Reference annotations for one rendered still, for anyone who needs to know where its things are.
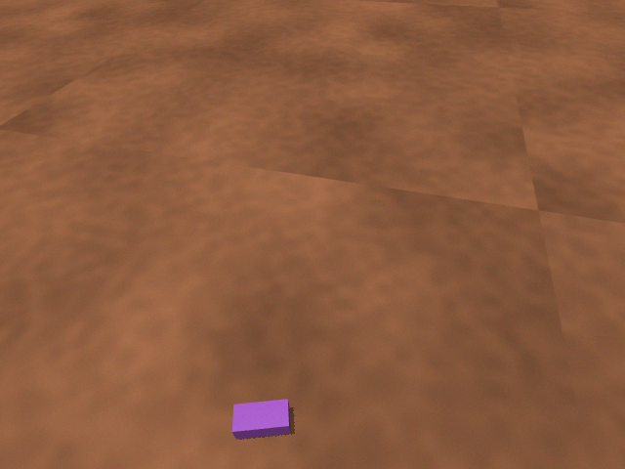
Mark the carton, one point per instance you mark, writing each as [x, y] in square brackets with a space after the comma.
[261, 419]

